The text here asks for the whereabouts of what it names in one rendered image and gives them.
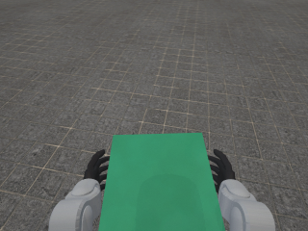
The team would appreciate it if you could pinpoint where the right robot hand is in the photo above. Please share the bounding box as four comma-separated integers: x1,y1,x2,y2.
207,149,236,193

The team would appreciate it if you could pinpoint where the robot right forearm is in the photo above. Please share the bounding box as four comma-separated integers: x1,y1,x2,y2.
218,179,276,231

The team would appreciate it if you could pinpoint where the robot left forearm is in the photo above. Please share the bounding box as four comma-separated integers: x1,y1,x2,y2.
48,178,102,231

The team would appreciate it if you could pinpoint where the left robot hand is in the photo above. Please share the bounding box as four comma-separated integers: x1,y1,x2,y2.
83,149,110,192

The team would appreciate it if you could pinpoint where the carton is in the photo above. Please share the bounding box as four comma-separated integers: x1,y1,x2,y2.
98,133,225,231

